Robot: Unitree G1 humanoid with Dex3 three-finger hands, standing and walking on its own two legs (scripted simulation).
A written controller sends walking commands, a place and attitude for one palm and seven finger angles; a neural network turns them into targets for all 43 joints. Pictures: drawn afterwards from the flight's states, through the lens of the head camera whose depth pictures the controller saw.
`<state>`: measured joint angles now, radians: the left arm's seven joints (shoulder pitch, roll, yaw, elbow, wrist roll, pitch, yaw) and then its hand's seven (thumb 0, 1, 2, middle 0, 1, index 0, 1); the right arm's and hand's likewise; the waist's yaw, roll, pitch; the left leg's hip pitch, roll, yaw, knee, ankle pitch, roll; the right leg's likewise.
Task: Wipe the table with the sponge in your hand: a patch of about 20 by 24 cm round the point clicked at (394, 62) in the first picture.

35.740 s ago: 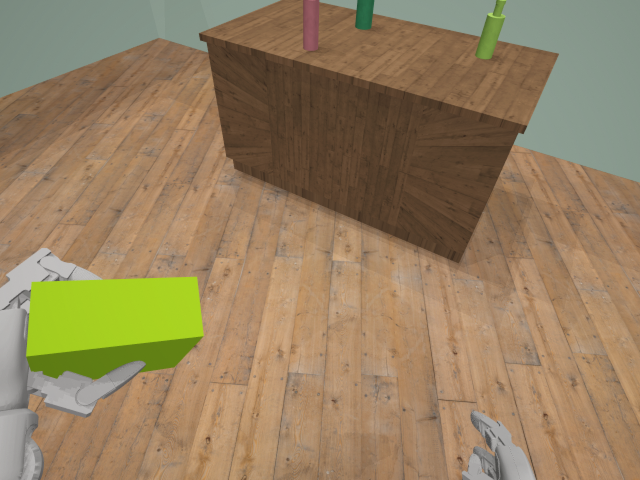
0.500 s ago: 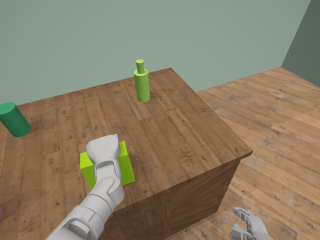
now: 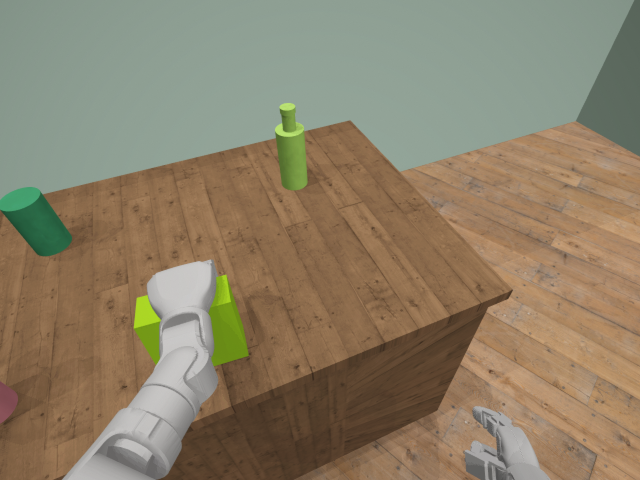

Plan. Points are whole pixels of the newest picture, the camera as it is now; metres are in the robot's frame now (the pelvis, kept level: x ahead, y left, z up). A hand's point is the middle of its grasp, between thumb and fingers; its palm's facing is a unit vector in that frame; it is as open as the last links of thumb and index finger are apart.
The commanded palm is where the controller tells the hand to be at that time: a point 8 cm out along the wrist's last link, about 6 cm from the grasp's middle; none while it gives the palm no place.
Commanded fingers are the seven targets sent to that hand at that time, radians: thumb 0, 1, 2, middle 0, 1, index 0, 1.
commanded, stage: wipe forward along the middle lane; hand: left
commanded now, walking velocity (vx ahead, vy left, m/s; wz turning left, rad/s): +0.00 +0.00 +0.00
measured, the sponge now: (199, 337) +0.33 +0.22 -0.04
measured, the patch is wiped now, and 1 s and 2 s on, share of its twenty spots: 1.00 1.00 1.00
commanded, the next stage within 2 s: slide back across to the first lane in 1.42 s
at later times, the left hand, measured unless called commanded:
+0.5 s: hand (188, 283) +0.39 +0.25 +0.01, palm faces -0.10 -0.02 -0.99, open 10.1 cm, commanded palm +0.37 +0.25 +0.04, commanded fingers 0.00 0.10 1.30 -1.20 -1.60 -1.20 -1.60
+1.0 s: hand (180, 253) +0.45 +0.28 +0.01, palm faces -0.13 +0.00 -0.99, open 10.1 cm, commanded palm +0.43 +0.27 +0.04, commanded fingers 0.00 0.10 1.30 -1.20 -1.60 -1.20 -1.60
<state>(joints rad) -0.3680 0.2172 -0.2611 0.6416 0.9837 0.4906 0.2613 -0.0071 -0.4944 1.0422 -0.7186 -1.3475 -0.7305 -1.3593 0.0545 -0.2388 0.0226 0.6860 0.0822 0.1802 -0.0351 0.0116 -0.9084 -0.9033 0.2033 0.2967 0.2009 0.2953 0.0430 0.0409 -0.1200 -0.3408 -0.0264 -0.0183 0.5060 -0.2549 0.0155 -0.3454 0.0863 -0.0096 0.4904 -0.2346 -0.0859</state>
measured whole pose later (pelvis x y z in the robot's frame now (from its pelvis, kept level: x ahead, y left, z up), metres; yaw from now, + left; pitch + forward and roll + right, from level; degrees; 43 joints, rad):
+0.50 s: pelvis -0.01 +0.01 -0.01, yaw +0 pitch +11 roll +0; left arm -0.64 0.30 -0.16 0.98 0.98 0.38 0.32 0.00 -0.50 1.04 -0.73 -1.34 -0.74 -1.35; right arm 0.18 -0.25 0.00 0.74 0.08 0.14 -0.04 0.01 -0.91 -0.90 0.20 0.30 0.20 0.30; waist -0.02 0.04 -0.15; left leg -0.53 -0.02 -0.02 0.61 -0.28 0.02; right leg -0.53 0.09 -0.02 0.57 -0.24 -0.08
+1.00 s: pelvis +0.00 +0.02 -0.02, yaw -1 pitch +17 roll -2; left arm -0.87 0.40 -0.11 1.19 1.01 0.34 0.31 0.01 -0.51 1.04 -0.74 -1.33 -0.75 -1.35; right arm 0.25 -0.25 0.00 0.75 0.07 0.09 -0.02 0.01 -0.91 -0.90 0.20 0.30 0.20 0.30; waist -0.07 0.04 -0.16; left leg -0.66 -0.03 -0.02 0.67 -0.30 0.04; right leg -0.63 0.09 -0.02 0.59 -0.25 -0.05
